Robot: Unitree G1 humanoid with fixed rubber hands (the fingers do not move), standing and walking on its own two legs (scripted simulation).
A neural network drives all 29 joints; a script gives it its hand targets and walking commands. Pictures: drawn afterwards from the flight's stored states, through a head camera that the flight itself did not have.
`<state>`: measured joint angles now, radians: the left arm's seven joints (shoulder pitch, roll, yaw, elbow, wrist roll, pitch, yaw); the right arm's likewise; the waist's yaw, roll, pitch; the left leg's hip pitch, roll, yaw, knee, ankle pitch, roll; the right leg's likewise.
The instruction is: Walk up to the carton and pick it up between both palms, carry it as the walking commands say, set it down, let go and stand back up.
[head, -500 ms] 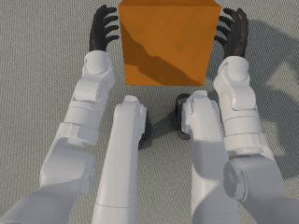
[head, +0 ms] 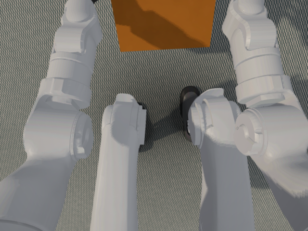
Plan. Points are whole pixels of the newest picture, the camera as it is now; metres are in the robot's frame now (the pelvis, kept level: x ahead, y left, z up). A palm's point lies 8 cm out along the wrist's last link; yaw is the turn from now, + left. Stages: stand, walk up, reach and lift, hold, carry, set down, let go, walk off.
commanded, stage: set down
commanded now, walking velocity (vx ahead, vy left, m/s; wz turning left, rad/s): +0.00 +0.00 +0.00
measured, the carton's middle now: out of the picture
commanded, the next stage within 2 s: none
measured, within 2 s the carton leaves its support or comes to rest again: rests again in 1.66 s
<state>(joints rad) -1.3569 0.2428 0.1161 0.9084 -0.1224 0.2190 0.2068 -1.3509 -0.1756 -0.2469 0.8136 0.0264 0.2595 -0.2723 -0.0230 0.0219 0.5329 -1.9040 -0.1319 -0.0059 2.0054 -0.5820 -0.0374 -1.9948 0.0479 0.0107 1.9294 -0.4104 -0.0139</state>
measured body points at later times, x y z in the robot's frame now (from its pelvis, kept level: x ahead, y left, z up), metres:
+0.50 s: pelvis +0.01 +0.00 -0.04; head +0.37 -0.02 +0.21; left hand +0.56 +0.10 -0.21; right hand +0.54 -0.20 -0.21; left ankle +0.12 +0.11 -0.40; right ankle +0.17 -0.11 -0.40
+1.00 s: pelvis +0.04 +0.01 -0.06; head +0.42 +0.00 +0.17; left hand +0.60 +0.12 -0.26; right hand +0.58 -0.18 -0.25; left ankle +0.12 +0.11 -0.40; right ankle +0.17 -0.11 -0.40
